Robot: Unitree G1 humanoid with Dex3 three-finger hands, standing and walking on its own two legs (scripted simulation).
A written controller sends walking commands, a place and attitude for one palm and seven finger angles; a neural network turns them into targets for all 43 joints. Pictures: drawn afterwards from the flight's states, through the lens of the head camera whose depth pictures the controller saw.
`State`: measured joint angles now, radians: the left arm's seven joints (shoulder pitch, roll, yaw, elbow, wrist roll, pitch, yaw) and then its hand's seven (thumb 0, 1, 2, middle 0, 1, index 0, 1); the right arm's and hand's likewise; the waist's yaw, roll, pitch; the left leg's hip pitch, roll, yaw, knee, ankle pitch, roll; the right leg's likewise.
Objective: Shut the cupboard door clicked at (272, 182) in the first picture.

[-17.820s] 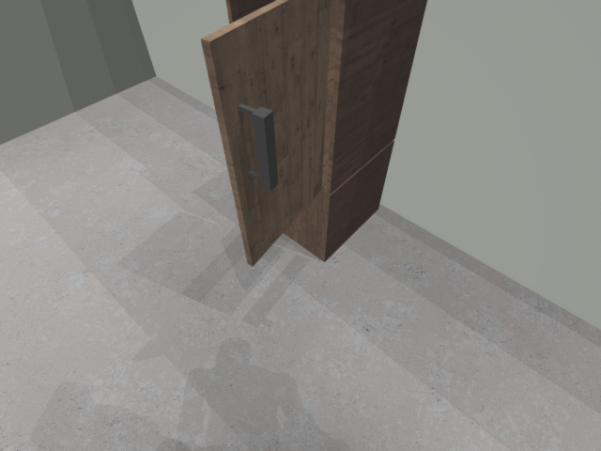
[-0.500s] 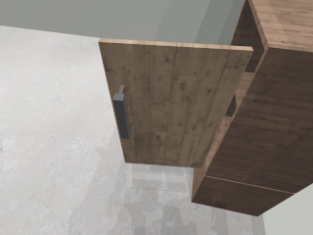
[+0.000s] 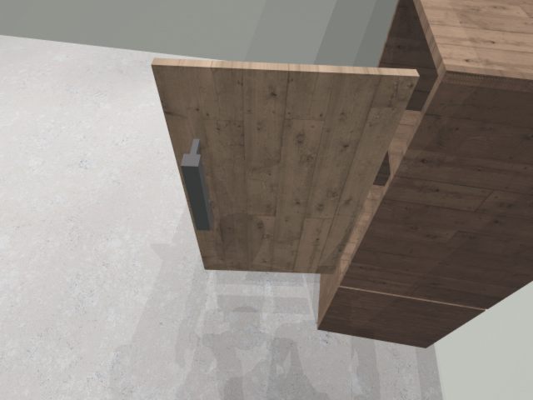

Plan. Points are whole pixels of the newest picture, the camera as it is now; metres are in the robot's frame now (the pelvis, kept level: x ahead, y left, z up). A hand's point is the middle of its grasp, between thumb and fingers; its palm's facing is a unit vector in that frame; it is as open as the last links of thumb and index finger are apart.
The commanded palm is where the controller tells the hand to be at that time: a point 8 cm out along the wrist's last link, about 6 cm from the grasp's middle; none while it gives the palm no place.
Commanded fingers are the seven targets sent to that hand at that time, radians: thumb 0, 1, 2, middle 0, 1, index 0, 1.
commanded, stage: look again from close up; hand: left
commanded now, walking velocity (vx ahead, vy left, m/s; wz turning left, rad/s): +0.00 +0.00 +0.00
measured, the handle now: (200, 186) +0.44 +0.15 +0.04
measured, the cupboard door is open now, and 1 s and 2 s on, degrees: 98 98 98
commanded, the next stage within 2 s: raise the hand and make a fist in 0.42 s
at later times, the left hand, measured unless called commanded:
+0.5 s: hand out of the picture -0.02 +0.13 -0.17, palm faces +0.01 -0.98 -0.17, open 7.3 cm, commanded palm none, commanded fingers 0.00 0.90 0.90 -0.20 -0.30 -0.20 -0.30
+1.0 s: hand out of the picture +0.11 +0.13 -0.07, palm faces +0.14 -0.99 -0.03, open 5.9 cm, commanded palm +0.11 +0.18 -0.03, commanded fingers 0.00 0.90 0.90 -0.64 -0.78 -0.64 -0.78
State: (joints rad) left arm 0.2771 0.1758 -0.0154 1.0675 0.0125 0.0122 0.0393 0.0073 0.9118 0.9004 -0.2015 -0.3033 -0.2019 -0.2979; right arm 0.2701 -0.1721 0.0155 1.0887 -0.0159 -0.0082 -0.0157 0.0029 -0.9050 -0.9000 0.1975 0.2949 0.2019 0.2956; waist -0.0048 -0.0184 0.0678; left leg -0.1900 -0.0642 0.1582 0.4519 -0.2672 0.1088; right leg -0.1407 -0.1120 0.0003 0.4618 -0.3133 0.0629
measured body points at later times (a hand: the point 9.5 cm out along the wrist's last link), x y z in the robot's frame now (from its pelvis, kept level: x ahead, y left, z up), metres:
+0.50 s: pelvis +0.00 -0.03 +0.00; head +0.02 -0.03 +0.45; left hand -0.01 +0.18 -0.16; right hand +0.01 -0.26 -0.15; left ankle -0.01 +0.04 -0.74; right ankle -0.04 -0.18 -0.74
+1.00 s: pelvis -0.03 -0.10 -0.08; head +0.01 -0.08 +0.37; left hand +0.09 +0.18 -0.06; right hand +0.21 -0.34 -0.11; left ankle -0.01 +0.04 -0.74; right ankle -0.02 -0.16 -0.74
